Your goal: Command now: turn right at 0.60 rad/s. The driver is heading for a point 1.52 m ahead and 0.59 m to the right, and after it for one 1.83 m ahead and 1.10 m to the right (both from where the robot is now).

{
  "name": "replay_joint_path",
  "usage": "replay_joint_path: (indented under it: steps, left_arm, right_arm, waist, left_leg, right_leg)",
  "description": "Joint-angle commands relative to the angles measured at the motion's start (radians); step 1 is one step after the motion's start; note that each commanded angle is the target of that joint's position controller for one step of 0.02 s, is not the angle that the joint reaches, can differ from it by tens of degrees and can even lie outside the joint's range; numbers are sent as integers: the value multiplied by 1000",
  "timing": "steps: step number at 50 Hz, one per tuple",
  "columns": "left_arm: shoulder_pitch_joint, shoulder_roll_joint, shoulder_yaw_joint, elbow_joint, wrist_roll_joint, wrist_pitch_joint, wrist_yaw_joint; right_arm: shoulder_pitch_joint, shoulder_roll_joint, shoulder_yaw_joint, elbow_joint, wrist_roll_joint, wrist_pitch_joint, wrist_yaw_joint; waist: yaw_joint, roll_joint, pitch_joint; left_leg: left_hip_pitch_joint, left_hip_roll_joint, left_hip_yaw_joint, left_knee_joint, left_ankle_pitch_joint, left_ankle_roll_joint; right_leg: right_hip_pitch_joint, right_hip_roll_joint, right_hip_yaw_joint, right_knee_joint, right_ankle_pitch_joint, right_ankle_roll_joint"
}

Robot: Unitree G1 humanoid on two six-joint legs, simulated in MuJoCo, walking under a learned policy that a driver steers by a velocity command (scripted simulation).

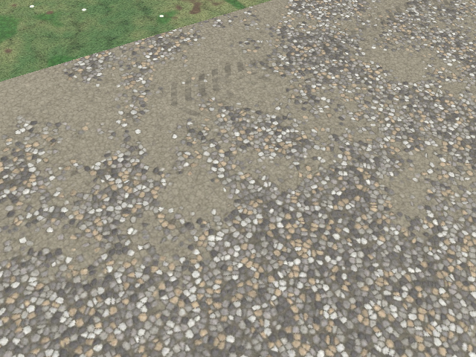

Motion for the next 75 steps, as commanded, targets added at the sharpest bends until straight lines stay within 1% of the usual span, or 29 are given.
replay_joint_path:
  steps: [1,5,6,7,8,9,10,11,12,14,17,21,25,30,32,33,34,35,36,37,38,39,40,41,42,45,50,62,75]
  left_arm:
    - [-32,46,0,-87,-4,-11,-8]
    - [-21,51,-4,-103,-10,-21,-8]
    - [8,45,-4,-96,-5,-28,-5]
    - [40,56,-2,-84,6,-40,5]
    - [59,135,15,-86,22,-55,20]
    - [74,290,50,-107,11,-59,22]
    - [134,252,54,-90,5,-59,22]
    - [84,189,33,-88,2,-58,28]
    - [9,145,19,-95,1,-54,33]
    - [-35,113,8,-106,-6,-56,43]
    - [17,128,14,-94,-9,-64,38]
    - [59,114,7,-78,1,-68,41]
    - [77,113,0,-59,12,-71,45]
    - [44,104,-12,-35,19,-70,48]
    - [15,90,-21,-22,11,-68,53]
    - [3,75,-30,-16,2,-68,57]
    - [28,34,-43,-13,0,-75,58]
    - [92,-4,-53,-3,-7,-79,56]
    - [78,46,-40,15,-1,-69,60]
    - [80,54,-39,33,7,-64,58]
    - [64,34,-44,45,9,-64,54]
    - [46,30,-47,54,8,-67,51]
    - [34,42,-47,58,15,-69,48]
    - [20,51,-48,66,14,-75,49]
    - [45,51,-47,93,5,-77,49]
    - [44,35,-53,140,3,-82,59]
    - [38,34,-57,202,-1,-85,68]
    - [46,24,-68,317,-3,-85,77]
    - [68,-15,-82,382,-3,-87,83]
  right_arm:
    - [8,-184,-54,-49,-5,-10,9]
    - [6,-215,-67,-40,-1,1,22]
    - [-6,-218,-69,-39,8,5,23]
    - [8,-208,-69,-30,13,9,25]
    - [53,-162,-59,-33,8,16,32]
    - [3,-96,-36,-114,3,28,23]
    - [-52,-142,-43,-107,0,41,6]
    - [-46,-147,-48,-95,15,46,8]
    - [-29,-152,-52,-77,23,40,13]
    - [6,-170,-60,-53,-1,34,20]
    - [4,-148,-57,-54,5,40,27]
    - [-17,-134,-52,-50,8,48,22]
    - [-39,-121,-46,-49,13,46,19]
    - [-21,-109,-36,-32,26,38,10]
    - [26,-89,-28,-9,27,30,4]
    - [57,-76,-21,6,21,20,-1]
    - [49,-108,-22,5,4,6,-9]
    - [-1,-164,-20,-18,-6,-7,-10]
    - [-36,-177,-23,-7,4,-6,1]
    - [-75,-127,-8,-10,11,-10,10]
    - [-85,-114,0,0,13,-13,14]
    - [-75,-120,-1,9,9,-10,12]
    - [-55,-125,-1,17,11,-12,9]
    - [-20,-128,-1,26,13,-14,10]
    - [-19,-130,-2,34,18,-14,12]
    - [-19,-115,3,59,20,-13,10]
    - [-8,-110,6,109,17,-18,13]
    - [21,-93,22,230,16,-19,8]
    - [69,-59,34,317,16,-19,1]
  waist:
    - [-21,211,-116]
    - [-14,226,-127]
    - [12,203,-131]
    - [32,142,-136]
    - [30,-95,-121]
    - [26,-289,-80]
    - [88,-152,-113]
    - [45,-108,-75]
    - [8,-90,-44]
    - [-9,-118,-79]
    - [2,-62,-122]
    - [27,-83,-114]
    - [40,-74,-108]
    - [26,-75,-108]
    - [-10,-59,-110]
    - [-34,-38,-112]
    - [-14,35,-128]
    - [36,172,-141]
    - [32,210,-99]
    - [45,184,-81]
    - [47,183,-60]
    - [41,188,-59]
    - [30,186,-68]
    - [9,160,-80]
    - [12,113,-78]
    - [9,62,-65]
    - [1,34,-74]
    - [3,43,-59]
    - [0,40,-45]
  left_leg:
    - [107,248,-144,-92,361,169]
    - [70,267,-111,-26,348,138]
    - [37,258,-81,26,313,107]
    - [-28,238,-42,109,226,50]
    - [-187,148,48,344,-34,-24]
    - [-407,-36,27,498,-434,-81]
    - [-392,-12,-109,631,-431,-79]
    - [-392,1,-137,662,-346,-72]
    - [-375,12,-151,632,-253,-66]
    - [-350,-3,-138,640,-170,-70]
    - [-356,-19,-144,633,-148,-81]
    - [-355,-21,-143,534,-157,-83]
    - [-285,-31,-144,430,-184,-64]
    - [-111,-61,-132,254,-206,-32]
    - [5,-69,-124,66,-117,-17]
    - [110,-53,-137,-98,16,-7]
    - [194,57,-250,-161,70,7]
    - [212,226,-441,-204,172,60]
    - [25,283,-449,-171,272,155]
    - [-13,240,-407,-172,242,158]
    - [-28,179,-352,-161,180,115]
    - [-17,126,-310,-149,124,73]
    - [-6,105,-298,-136,124,50]
    - [-12,86,-293,-135,110,36]
    - [23,69,-272,-140,75,31]
    - [61,63,-257,-119,84,30]
    - [78,55,-244,-111,111,30]
    - [64,45,-240,-124,93,24]
    - [57,39,-238,-119,92,25]
  right_leg:
    - [19,-21,-51,-132,-12,-21]
    - [138,-12,-104,-321,7,-62]
    - [206,-3,-114,-436,85,-78]
    - [295,3,-83,-568,191,-93]
    - [377,-166,191,-731,233,-130]
    - [342,-420,531,-715,619,-286]
    - [327,-408,476,-688,636,-362]
    - [294,-340,384,-683,588,-346]
    - [262,-261,309,-692,522,-299]
    - [292,-187,254,-676,588,-266]
    - [336,-185,277,-664,613,-273]
    - [358,-195,310,-677,542,-284]
    - [328,-204,339,-672,510,-290]
    - [253,-192,360,-643,548,-272]
    - [220,-170,361,-613,552,-240]
    - [172,-148,353,-594,503,-201]
    - [113,-108,327,-560,386,-147]
    - [64,-4,214,-482,175,-109]
    - [165,45,117,-460,31,-103]
    - [222,25,107,-454,59,-100]
    - [247,18,111,-528,155,-102]
    - [269,10,117,-578,247,-98]
    - [285,-11,138,-604,324,-94]
    - [300,-31,162,-613,365,-92]
    - [269,-35,162,-609,367,-91]
    - [244,-45,169,-645,361,-89]
    - [255,-59,175,-662,387,-92]
    - [266,-75,172,-675,382,-100]
    - [251,-77,159,-670,375,-100]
